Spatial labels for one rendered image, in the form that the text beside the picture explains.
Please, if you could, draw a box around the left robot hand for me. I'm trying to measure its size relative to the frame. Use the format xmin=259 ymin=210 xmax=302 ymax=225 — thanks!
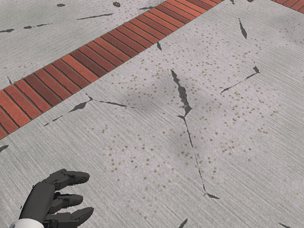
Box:
xmin=19 ymin=168 xmax=94 ymax=228

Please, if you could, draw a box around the robot left forearm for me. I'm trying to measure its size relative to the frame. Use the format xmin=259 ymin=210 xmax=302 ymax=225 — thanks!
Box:
xmin=9 ymin=218 xmax=45 ymax=228

